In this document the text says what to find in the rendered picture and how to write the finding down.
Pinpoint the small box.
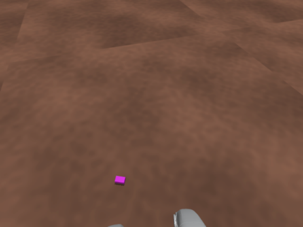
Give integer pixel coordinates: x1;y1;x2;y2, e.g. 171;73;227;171
115;176;126;184

